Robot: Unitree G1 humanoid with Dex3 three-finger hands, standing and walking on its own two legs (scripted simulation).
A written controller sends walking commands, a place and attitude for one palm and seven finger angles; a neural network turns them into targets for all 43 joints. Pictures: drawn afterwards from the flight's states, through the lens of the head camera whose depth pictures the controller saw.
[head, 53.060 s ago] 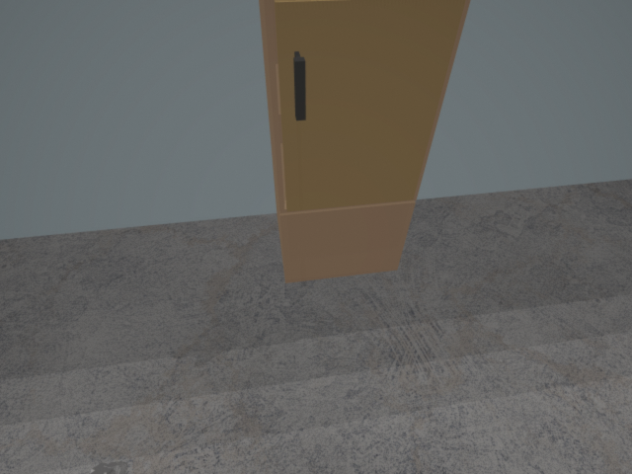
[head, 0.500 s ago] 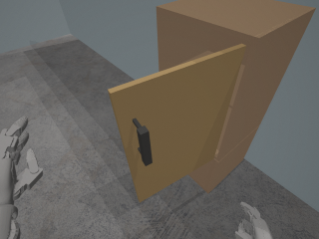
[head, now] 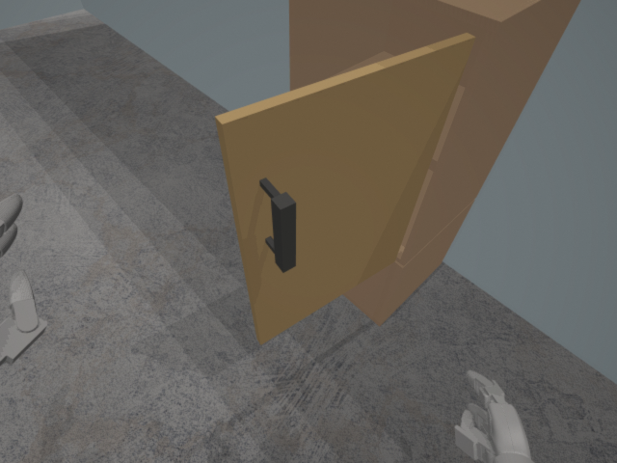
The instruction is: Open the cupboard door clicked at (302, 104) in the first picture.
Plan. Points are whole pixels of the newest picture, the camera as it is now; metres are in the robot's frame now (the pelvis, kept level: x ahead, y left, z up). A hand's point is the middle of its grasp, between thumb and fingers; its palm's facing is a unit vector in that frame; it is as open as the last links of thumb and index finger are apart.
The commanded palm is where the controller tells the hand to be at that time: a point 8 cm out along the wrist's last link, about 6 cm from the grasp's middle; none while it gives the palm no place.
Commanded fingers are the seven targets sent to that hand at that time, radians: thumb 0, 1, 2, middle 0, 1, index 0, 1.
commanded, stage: step back with the hand held close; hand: left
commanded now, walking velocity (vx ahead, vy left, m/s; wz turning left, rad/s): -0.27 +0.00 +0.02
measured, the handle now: (276, 226) +0.41 +0.08 +0.07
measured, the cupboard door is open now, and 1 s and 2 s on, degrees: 81 81 81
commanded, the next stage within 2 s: stop stepping back and stand still in 0.62 s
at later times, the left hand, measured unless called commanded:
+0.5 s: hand out of the picture +0.09 +0.27 +0.18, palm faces +0.51 -0.68 -0.52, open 7.4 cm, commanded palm +0.02 +0.30 +0.18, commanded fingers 0.00 0.90 0.90 -0.20 -0.30 -0.20 -0.30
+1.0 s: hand out of the picture -0.03 +0.24 +0.17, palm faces +0.43 -0.73 -0.53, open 7.4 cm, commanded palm -0.08 +0.28 +0.18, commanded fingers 0.00 0.90 0.90 -0.20 -0.30 -0.20 -0.30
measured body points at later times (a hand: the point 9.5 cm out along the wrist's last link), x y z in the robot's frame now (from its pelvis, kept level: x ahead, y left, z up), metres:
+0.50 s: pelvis -0.09 -0.01 -0.02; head -0.08 +0.01 +0.43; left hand +0.06 +0.31 +0.21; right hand +0.08 -0.24 -0.10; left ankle +0.04 +0.10 -0.73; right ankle -0.07 -0.13 -0.73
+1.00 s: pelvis -0.21 -0.03 +0.00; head -0.20 -0.02 +0.45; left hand -0.06 +0.28 +0.20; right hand -0.02 -0.23 -0.07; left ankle -0.15 +0.10 -0.73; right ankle -0.25 -0.12 -0.73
